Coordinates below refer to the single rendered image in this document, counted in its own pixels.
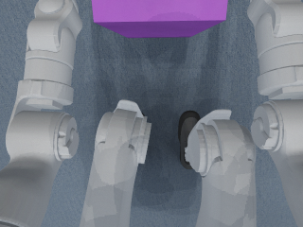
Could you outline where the left robot shin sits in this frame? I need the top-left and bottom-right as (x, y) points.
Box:
(94, 99), (144, 148)

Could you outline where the right robot upper arm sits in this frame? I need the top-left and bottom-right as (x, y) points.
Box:
(250, 99), (303, 227)

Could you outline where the right robot thigh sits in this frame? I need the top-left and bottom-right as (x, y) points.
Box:
(190, 119), (257, 227)

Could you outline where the left robot forearm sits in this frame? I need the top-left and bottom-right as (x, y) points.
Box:
(6, 0), (82, 153)

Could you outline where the left robot upper arm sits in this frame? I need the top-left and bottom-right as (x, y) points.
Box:
(0, 111), (80, 227)

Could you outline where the carton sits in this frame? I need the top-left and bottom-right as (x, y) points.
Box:
(91, 0), (228, 38)

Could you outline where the right robot forearm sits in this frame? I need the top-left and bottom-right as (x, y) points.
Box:
(247, 0), (303, 100)

